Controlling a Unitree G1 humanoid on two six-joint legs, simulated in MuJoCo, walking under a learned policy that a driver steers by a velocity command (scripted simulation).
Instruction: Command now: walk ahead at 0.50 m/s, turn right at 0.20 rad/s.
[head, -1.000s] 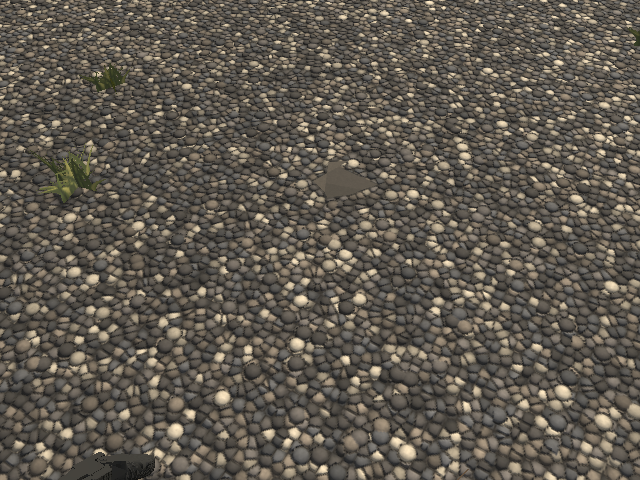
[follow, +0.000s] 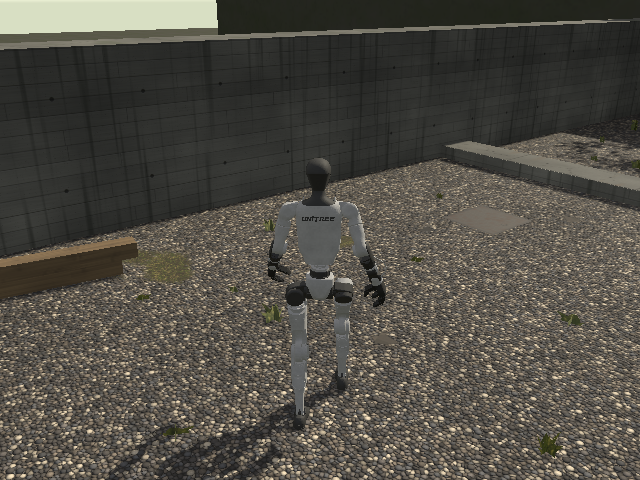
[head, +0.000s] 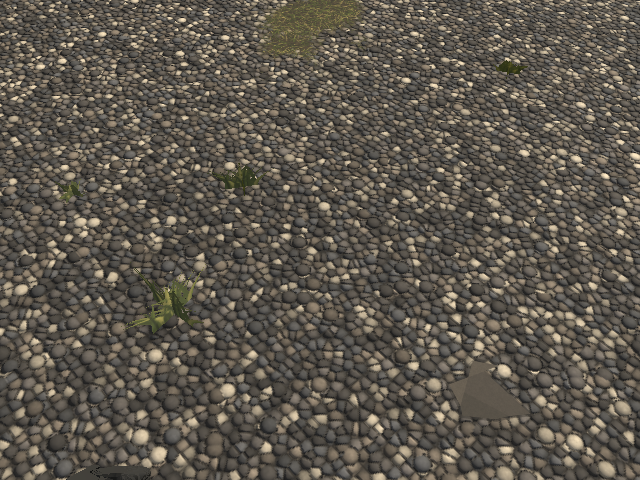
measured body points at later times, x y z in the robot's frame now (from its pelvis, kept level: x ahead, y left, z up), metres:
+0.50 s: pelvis +0.29 -0.03 +0.00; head +0.32 -0.04 +0.45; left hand +0.37 +0.25 -0.11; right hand +0.47 -0.31 -0.06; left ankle +0.47 +0.06 -0.72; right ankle +0.16 -0.11 -0.73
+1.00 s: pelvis +0.53 -0.12 +0.00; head +0.56 -0.14 +0.45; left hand +0.85 -0.05 -0.07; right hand +0.37 -0.36 -0.13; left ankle +0.47 +0.06 -0.73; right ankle +0.60 -0.30 -0.72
